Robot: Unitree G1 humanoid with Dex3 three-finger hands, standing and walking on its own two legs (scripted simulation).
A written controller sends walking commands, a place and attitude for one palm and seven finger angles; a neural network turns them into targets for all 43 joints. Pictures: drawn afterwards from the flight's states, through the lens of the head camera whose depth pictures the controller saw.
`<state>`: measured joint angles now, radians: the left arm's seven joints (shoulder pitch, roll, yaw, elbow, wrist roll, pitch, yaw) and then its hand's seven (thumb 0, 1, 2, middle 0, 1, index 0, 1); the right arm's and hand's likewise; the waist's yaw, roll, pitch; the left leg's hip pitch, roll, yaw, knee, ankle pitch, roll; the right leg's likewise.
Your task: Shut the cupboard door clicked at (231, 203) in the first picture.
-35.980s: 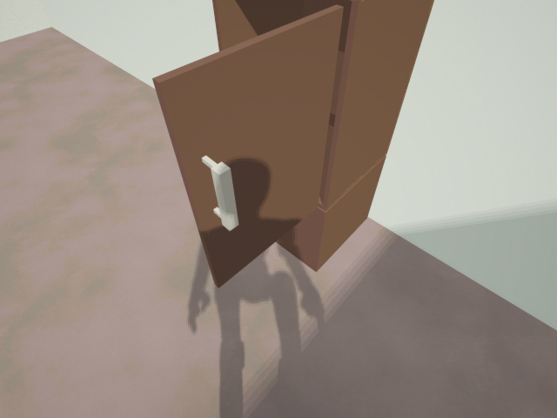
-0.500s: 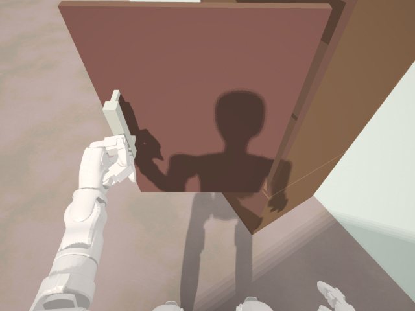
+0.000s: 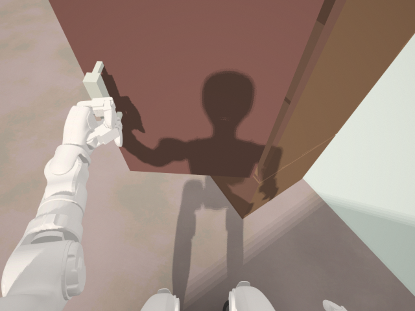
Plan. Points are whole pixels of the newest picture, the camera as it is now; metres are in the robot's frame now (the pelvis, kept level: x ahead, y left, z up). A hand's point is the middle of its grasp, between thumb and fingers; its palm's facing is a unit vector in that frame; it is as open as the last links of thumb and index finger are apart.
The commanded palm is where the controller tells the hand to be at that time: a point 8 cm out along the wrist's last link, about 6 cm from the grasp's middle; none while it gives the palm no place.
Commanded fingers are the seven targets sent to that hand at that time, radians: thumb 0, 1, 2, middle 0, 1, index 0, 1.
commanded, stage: push the door shut along its arc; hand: left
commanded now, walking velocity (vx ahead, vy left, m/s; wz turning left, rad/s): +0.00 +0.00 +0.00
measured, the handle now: (107, 100) +0.52 +0.20 +0.07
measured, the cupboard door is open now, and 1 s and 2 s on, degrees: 54 40 30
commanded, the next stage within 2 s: pull the fist back off the door in 1.36 s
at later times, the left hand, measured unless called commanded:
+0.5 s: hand (138, 105) +0.51 +0.14 +0.07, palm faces -0.26 -0.96 -0.02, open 3.1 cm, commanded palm +0.51 +0.18 +0.07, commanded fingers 0.00 0.90 0.90 -1.30 -1.50 -1.30 -1.50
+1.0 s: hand (159, 87) +0.56 +0.10 +0.08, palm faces -0.37 -0.93 -0.02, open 3.0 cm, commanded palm +0.56 +0.14 +0.07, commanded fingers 0.00 0.90 0.90 -1.30 -1.50 -1.30 -1.50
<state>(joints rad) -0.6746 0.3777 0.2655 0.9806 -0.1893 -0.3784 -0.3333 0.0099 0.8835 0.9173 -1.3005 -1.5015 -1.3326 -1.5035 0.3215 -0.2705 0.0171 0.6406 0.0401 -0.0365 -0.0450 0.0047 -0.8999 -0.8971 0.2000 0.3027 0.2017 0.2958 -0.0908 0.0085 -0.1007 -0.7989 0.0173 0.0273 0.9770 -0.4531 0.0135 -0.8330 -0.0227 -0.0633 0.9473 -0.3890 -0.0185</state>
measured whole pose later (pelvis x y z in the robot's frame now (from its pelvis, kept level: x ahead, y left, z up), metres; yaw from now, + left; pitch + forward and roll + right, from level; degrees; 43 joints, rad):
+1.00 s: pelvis +0.01 +0.01 -0.02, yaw -3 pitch +24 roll -2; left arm -1.12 0.53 0.30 1.23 -0.07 -0.24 -0.44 0.01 0.88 0.91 -1.29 -1.50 -1.30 -1.50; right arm 0.42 -0.27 0.04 0.62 0.00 0.01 -0.02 0.00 -0.90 -0.90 0.20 0.30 0.20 0.30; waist -0.23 0.04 -0.10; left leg -1.01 0.05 0.04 1.10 -0.52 0.03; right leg -1.04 0.01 -0.05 1.03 -0.41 -0.01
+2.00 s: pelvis +0.01 +0.00 -0.01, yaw -3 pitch +25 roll -1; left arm -1.11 0.34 0.36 1.25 0.02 -0.37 0.11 0.01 0.91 0.92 -1.29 -1.50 -1.30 -1.50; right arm 0.52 -0.25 0.02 0.64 -0.07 0.00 0.08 0.00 -0.90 -0.90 0.20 0.30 0.20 0.30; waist -0.24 0.06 -0.12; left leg -0.98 0.05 0.05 1.03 -0.48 0.01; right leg -1.02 0.02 -0.04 0.98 -0.38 -0.02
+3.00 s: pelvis +0.01 +0.00 +0.04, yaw -1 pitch +5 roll +0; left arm -0.23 0.19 0.10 0.38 -0.16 -0.23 -0.06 0.01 0.90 0.90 -1.26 -1.46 -1.27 -1.46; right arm 0.27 -0.27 0.00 0.58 0.05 -0.01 -0.04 0.01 -0.90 -0.90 0.20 0.30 0.20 0.30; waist -0.02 0.04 -0.08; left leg -0.42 0.02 0.05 0.70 -0.37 0.01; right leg -0.47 0.00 -0.03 0.69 -0.31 -0.02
